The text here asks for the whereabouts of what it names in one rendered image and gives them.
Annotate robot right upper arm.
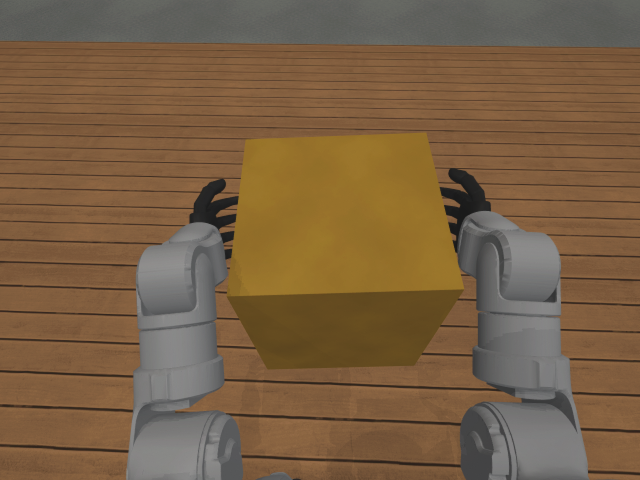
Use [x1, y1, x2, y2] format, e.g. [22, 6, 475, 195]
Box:
[460, 402, 612, 480]

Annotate robot left hand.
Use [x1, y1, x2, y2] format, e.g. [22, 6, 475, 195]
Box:
[189, 179, 239, 259]

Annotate carton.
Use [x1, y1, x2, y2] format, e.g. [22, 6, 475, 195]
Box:
[227, 133, 464, 369]

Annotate robot left upper arm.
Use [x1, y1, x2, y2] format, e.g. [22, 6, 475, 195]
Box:
[128, 410, 243, 480]

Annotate robot left forearm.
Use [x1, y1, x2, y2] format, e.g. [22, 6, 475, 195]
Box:
[126, 222, 228, 480]

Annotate robot right hand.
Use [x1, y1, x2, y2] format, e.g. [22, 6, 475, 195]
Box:
[440, 168, 491, 252]

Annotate robot right forearm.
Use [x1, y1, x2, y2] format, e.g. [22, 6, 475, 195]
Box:
[457, 211, 588, 473]

